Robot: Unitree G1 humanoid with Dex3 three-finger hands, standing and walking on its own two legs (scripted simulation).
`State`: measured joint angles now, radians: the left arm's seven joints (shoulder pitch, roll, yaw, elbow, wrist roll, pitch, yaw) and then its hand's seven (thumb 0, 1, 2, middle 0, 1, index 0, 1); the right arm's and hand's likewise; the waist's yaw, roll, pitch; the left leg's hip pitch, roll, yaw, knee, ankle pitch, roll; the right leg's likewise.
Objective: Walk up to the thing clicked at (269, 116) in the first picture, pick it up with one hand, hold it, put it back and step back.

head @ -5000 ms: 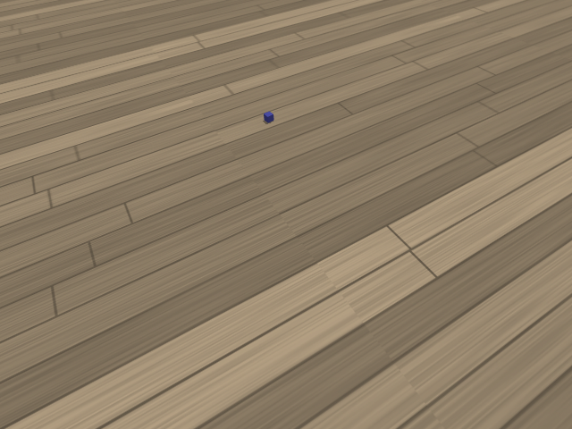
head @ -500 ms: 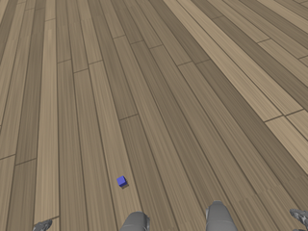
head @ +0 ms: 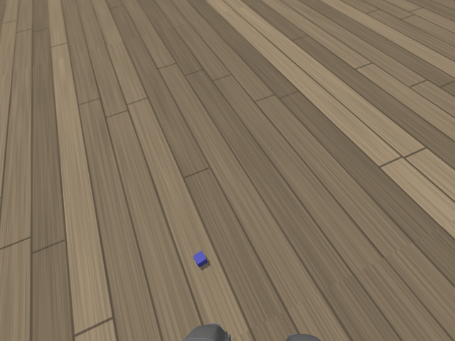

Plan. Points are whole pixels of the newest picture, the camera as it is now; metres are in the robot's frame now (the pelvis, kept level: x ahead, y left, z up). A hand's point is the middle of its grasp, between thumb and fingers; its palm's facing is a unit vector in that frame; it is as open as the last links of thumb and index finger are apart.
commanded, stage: walk up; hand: left
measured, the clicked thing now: (200, 259) +0.51 +0.23 -0.72
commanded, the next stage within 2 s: none
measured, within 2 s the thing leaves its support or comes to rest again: neither
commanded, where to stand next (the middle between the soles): +0.13 -0.01 m, yaw -1 degrees
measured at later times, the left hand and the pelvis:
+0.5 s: hand out of the picture +0.03 +0.29 -0.12, palm faces -0.06 -0.91 -0.41, open 7.4 cm; pelvis +0.00 +0.00 +0.03, yaw -4 degrees
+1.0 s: hand (124, 330) +0.16 +0.25 -0.14, palm faces -0.03 -0.93 -0.37, open 7.4 cm; pelvis +0.06 -0.01 +0.01, yaw -1 degrees
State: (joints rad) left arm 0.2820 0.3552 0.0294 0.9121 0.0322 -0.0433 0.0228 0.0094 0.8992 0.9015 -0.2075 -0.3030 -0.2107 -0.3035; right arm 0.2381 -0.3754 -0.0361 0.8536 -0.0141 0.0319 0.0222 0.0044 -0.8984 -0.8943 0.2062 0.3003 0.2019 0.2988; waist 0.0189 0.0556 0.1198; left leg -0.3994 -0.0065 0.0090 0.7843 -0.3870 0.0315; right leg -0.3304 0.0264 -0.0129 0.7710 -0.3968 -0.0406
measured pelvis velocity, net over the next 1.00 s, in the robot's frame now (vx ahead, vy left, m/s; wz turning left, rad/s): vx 0.06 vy -0.01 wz -0.01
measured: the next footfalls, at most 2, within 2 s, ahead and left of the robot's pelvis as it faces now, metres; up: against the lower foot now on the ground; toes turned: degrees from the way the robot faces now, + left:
right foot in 0.42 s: +0.01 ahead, -0.13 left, +0.00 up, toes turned -6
left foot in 0.68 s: +0.16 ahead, +0.13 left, +0.00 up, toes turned +0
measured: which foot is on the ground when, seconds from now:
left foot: down 0.00-0.44, up 0.46-0.66, down 0.68-1.00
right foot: down 0.00-0.06, up 0.08-0.40, down 0.42-0.72, up 0.74-0.88, down 0.90-1.00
